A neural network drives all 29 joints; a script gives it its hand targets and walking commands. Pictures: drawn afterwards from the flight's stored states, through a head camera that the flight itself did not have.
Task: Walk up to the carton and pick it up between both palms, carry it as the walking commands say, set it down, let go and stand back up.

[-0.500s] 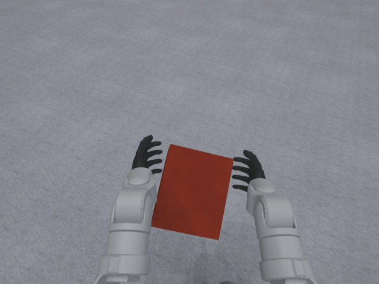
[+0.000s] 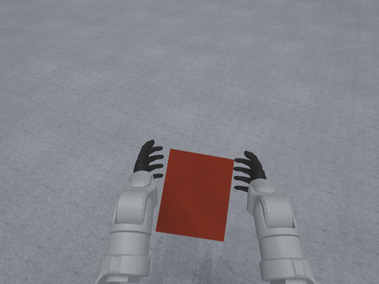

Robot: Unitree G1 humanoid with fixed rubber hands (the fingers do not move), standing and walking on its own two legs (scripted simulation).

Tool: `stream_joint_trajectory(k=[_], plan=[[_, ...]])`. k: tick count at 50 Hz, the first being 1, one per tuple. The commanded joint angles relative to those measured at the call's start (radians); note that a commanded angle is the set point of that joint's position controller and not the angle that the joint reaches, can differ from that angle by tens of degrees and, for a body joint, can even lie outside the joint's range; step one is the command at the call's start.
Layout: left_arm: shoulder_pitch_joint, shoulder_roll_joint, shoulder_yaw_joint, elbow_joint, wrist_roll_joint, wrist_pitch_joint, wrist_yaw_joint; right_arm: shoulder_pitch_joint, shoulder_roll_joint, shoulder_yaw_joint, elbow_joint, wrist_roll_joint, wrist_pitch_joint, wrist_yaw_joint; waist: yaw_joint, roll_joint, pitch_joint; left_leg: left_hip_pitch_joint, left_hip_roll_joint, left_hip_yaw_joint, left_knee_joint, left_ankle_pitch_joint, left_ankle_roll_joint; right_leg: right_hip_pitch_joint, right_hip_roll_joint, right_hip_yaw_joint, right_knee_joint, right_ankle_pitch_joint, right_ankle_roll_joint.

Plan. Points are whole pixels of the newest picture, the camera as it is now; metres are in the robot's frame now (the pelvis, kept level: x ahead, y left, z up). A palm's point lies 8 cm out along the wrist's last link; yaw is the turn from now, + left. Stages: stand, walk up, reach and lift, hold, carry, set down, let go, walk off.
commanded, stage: carry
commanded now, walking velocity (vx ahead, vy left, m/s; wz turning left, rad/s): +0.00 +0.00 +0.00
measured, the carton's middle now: (192, 192) +0.36 +0.03 -0.07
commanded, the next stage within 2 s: none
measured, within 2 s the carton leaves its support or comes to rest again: neither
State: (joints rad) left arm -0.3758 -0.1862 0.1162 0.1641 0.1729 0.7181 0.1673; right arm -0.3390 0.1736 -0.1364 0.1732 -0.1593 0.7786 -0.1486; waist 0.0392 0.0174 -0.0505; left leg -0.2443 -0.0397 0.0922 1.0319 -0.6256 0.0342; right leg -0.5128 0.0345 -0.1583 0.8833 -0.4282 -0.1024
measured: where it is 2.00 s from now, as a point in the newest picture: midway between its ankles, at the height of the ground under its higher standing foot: (208, 153)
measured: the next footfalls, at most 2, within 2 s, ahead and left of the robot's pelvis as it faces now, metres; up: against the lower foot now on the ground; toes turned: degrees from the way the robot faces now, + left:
left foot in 0.14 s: +0.11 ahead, +0.09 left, +0.00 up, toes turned +4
right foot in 0.42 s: +0.30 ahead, -0.05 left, +0.00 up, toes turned -6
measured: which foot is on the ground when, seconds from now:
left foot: up 0.00-0.12, down 0.14-0.42, up 0.44-0.60, down 0.62-0.88, up 0.90-1.00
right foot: down 0.00-0.16, up 0.18-0.40, down 0.42-0.64, up 0.66-0.84, down 0.86-1.00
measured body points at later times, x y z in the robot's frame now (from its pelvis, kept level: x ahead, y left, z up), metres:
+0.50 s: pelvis +0.28 +0.02 +0.00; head +0.29 +0.02 +0.45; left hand +0.61 +0.15 +0.05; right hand +0.62 -0.09 +0.04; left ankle +0.12 +0.09 -0.62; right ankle +0.26 -0.05 -0.69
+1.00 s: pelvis +0.55 +0.00 +0.01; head +0.57 +0.00 +0.46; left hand +0.88 +0.14 +0.06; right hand +0.89 -0.11 +0.05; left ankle +0.44 +0.09 -0.63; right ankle +0.49 -0.05 -0.69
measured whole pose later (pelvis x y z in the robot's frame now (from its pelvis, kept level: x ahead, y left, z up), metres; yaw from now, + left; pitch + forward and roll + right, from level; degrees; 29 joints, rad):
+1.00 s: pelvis +0.55 +0.00 +0.01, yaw +1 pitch +5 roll +2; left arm -0.36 -0.18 0.12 0.20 0.17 0.73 0.16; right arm -0.34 0.17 -0.13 0.19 -0.17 0.77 -0.15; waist 0.03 -0.05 -0.06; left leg -0.42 -0.04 0.09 1.12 -0.63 0.05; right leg -0.39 -0.01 -0.14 0.84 -0.54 -0.10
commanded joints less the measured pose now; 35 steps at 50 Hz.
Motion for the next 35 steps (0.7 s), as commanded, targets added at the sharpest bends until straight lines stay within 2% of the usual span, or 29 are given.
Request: stream_joint_trajectory(k=[1, 2, 3, 4, 5, 6, 7, 8, 9, 10, 11, 13, 17, 19, 20, 21, 22, 23, 24, 25, 26, 28, 29, 30, 31, 32, 33, 34, 35], plan=[[-0.279, -0.948, -0.520, 0.108, -0.195, 0.011, -0.270, -0.615, 0.915, 0.604, -0.168, 0.270, -0.080, 0.247, 0.029, -0.367, -0.561, -0.668, -0.027, -0.152, 0.513, -0.203, -0.116, 1.104, -0.454, 0.632, -0.202, 1.908, -0.366], [-0.303, -0.975, -0.540, -0.010, -0.215, 0.004, -0.266, -0.597, 0.957, 0.627, -0.250, 0.303, -0.086, 0.244, 0.035, -0.257, -0.481, -0.784, 0.002, -0.202, 0.455, -0.289, -0.081, 1.057, -0.443, 0.661, -0.202, 1.772, -0.319], [-0.336, -0.994, -0.565, -0.047, -0.226, 0.004, -0.266, -0.568, 0.966, 0.622, -0.238, 0.303, -0.084, 0.247, 0.034, -0.106, -0.431, -0.820, 0.045, -0.222, 0.266, -0.302, -0.030, 0.995, -0.431, 0.648, -0.192, 1.640, -0.262], [-0.363, -0.999, -0.570, -0.035, -0.219, 0.005, -0.266, -0.549, 0.955, 0.599, -0.191, 0.286, -0.082, 0.250, 0.019, -0.045, -0.428, -0.748, 0.096, -0.239, -0.034, -0.209, 0.005, 0.928, -0.407, 0.574, -0.176, 1.522, -0.195], [-0.330, -0.991, -0.557, 0.044, -0.191, 0.005, -0.270, -0.477, 0.935, 0.564, -0.093, 0.248, -0.082, 0.259, 0.011, -0.065, -0.448, -0.596, 0.094, -0.198, -0.249, -0.048, 0.016, 0.849, -0.374, 0.456, -0.155, 1.431, -0.139], [-0.374, -0.986, -0.565, -0.033, -0.213, -0.002, -0.260, -0.525, 0.939, 0.569, -0.169, 0.276, -0.088, 0.254, -0.011, -0.096, -0.492, -0.326, 0.066, -0.125, -0.425, 0.171, 0.006, 0.713, -0.327, 0.312, -0.115, 1.349, -0.086], [-0.400, -0.961, -0.560, -0.019, -0.213, -0.006, -0.260, -0.518, 0.952, 0.563, -0.121, 0.268, -0.089, 0.259, -0.064, -0.031, -0.552, 0.080, 0.053, -0.059, -0.614, 0.580, 0.009, 0.473, -0.276, 0.146, 0.004, 1.142, -0.029], [-0.391, -0.932, -0.558, 0.013, -0.194, -0.005, -0.268, -0.501, 0.950, 0.543, -0.077, 0.256, -0.095, 0.268, -0.083, 0.161, -0.540, 0.375, 0.170, -0.225, -0.552, 1.364, 0.080, 0.137, -0.165, 0.060, 0.243, 0.625, 0.043], [-0.488, -0.924, -0.580, 0.015, -0.210, -0.003, -0.277, -0.598, 0.939, 0.540, -0.091, 0.258, -0.103, 0.264, -0.069, 0.376, -0.475, 0.567, 0.324, -0.363, -0.444, 2.186, 0.185, -0.176, 0.035, 0.034, 0.441, -0.216, 0.085], [-0.392, -0.949, -0.571, 0.026, -0.204, -0.001, -0.282, -0.521, 0.963, 0.562, -0.107, 0.255, -0.094, 0.263, -0.060, 0.309, -0.443, 0.600, 0.369, -0.391, -0.427, 2.186, 0.185, -0.261, 0.001, 0.119, 0.427, -0.292, 0.068], [-0.356, -0.963, -0.555, 0.058, -0.198, -0.003, -0.287, -0.476, 0.970, 0.562, -0.061, 0.238, -0.091, 0.266, -0.071, 0.220, -0.386, 0.624, 0.355, -0.376, -0.436, 2.094, 0.177, -0.362, -0.003, 0.104, 0.443, -0.300, 0.061], [-0.339, -0.979, -0.549, 0.075, -0.216, -0.004, -0.291, -0.528, 0.974, 0.586, -0.114, 0.258, -0.093, 0.257, -0.075, 0.136, -0.313, 0.666, 0.307, -0.362, -0.442, 1.914, 0.149, -0.519, -0.012, 0.083, 0.406, -0.280, 0.050], [-0.393, -0.956, -0.526, 0.103, -0.211, -0.009, -0.287, -0.663, 0.956, 0.603, -0.128, 0.264, -0.098, 0.252, -0.064, 0.105, -0.311, 0.611, 0.236, -0.226, -0.451, 1.803, 0.076, -0.400, 0.007, 0.003, 0.123, -0.062, 0.027], [-0.416, -0.942, -0.515, 0.102, -0.210, -0.008, -0.284, -0.706, 0.949, 0.616, -0.124, 0.270, -0.094, 0.252, -0.038, 0.119, -0.329, 0.439, 0.184, -0.092, -0.391, 1.885, 0.026, -0.096, 0.063, -0.065, -0.124, 0.107, 0.022], [-0.417, -0.937, -0.502, 0.083, -0.207, -0.004, -0.282, -0.684, 0.939, 0.614, -0.132, 0.271, -0.091, 0.247, -0.033, 0.144, -0.380, 0.353, 0.205, -0.086, -0.297, 1.928, 0.010, 0.083, 0.065, -0.053, -0.207, 0.205, 0.017], [-0.388, -0.919, -0.468, 0.129, -0.185, -0.005, -0.287, -0.637, 0.918, 0.598, -0.080, 0.250, -0.091, 0.245, 0.000, 0.048, -0.477, 0.147, 0.198, -0.033, -0.060, 1.761, -0.037, 0.417, -0.036, 0.061, -0.288, 0.684, -0.040], [-0.361, -0.903, -0.447, 0.131, -0.177, -0.010, -0.285, -0.644, 0.898, 0.589, -0.085, 0.247, -0.085, 0.241, 0.049, -0.266, -0.586, -0.224, 0.046, 0.025, 0.365, 1.013, -0.120, 0.823, -0.260, 0.337, -0.229, 1.581, -0.227], [-0.362, -0.930, -0.484, 0.108, -0.195, -0.008, -0.284, -0.622, 0.939, 0.613, -0.117, 0.261, -0.085, 0.245, 0.023, -0.474, -0.564, -0.560, -0.087, -0.015, 0.508, -0.106, -0.120, 1.082, -0.407, 0.543, -0.218, 2.098, -0.347], [-0.290, -0.960, -0.515, 0.043, -0.211, 0.004, -0.274, -0.596, 0.962, 0.634, -0.211, 0.290, -0.080, 0.241, 0.012, -0.334, -0.543, -0.616, -0.032, -0.095, 0.433, -0.150, -0.081, 1.068, -0.437, 0.590, -0.221, 1.974, -0.335], [-0.312, -0.978, -0.523, -0.003, -0.216, 0.000, -0.277, -0.573, 0.988, 0.642, -0.226, 0.300, -0.083, 0.243, 0.016, -0.246, -0.462, -0.717, -0.002, -0.128, 0.360, -0.206, -0.046, 1.020, -0.426, 0.609, -0.230, 1.833, -0.291], [-0.348, -0.988, -0.539, 0.037, -0.210, -0.006, -0.285, -0.547, 0.990, 0.628, -0.140, 0.278, -0.089, 0.252, 0.025, -0.160, -0.399, -0.795, 0.033, -0.153, 0.192, -0.255, -0.007, 0.992, -0.410, 0.597, -0.213, 1.736, -0.239], [-0.398, -0.982, -0.537, 0.076, -0.195, -0.022, -0.289, -0.525, 0.963, 0.585, -0.042, 0.242, -0.101, 0.263, 0.010, -0.125, -0.424, -0.595, 0.066, -0.131, -0.199, -0.002, 0.018, 0.874, -0.346, 0.420, -0.186, 1.525, -0.127], [-0.419, -0.982, -0.546, 0.010, -0.213, -0.025, -0.281, -0.524, 0.970, 0.587, -0.089, 0.260, -0.101, 0.258, -0.003, -0.136, -0.456, -0.407, 0.035, -0.061, -0.324, 0.167, 0.005, 0.782, -0.314, 0.315, -0.163, 1.478, -0.089], [-0.447, -0.965, -0.555, -0.049, -0.227, -0.024, -0.273, -0.540, 0.979, 0.586, -0.130, 0.272, -0.100, 0.253, -0.040, -0.110, -0.505, -0.104, 0.024, -0.012, -0.483, 0.416, 0.008, 0.598, -0.277, 0.185, -0.089, 1.383, -0.045], [-0.435, -0.945, -0.543, 0.016, -0.208, -0.023, -0.279, -0.509, 0.980, 0.573, -0.050, 0.246, -0.100, 0.262, -0.077, -0.032, -0.541, 0.216, 0.075, -0.090, -0.547, 0.915, 0.051, 0.355, -0.242, 0.111, 0.081, 1.120, 0.009], [-0.471, -0.919, -0.550, 0.015, -0.201, -0.018, -0.286, -0.521, 0.964, 0.545, -0.038, 0.239, -0.104, 0.262, -0.089, 0.246, -0.556, 0.464, 0.269, -0.303, -0.434, 1.828, 0.186, 0.038, -0.094, 0.032, 0.389, 0.478, 0.078], [-0.482, -0.939, -0.566, 0.003, -0.220, -0.017, -0.291, -0.539, 0.984, 0.568, -0.064, 0.254, -0.103, 0.260, -0.076, 0.350, -0.489, 0.593, 0.361, -0.399, -0.417, 2.173, 0.271, -0.194, 0.044, 0.095, 0.462, -0.275, 0.089], [-0.384, -0.970, -0.548, 0.010, -0.207, -0.013, -0.291, -0.471, 1.006, 0.582, -0.080, 0.252, -0.094, 0.260, -0.073, 0.229, -0.430, 0.601, 0.386, -0.409, -0.439, 2.070, 0.262, -0.281, -0.004, 0.142, 0.425, -0.317, 0.063], [-0.383, -0.969, -0.530, 0.085, -0.201, -0.018, -0.300, -0.485, 0.994, 0.574, -0.026, 0.233, -0.097, 0.261, -0.076, 0.151, -0.361, 0.611, 0.368, -0.400, -0.447, 1.983, 0.243, -0.379, -0.009, 0.124, 0.420, -0.333, 0.057]])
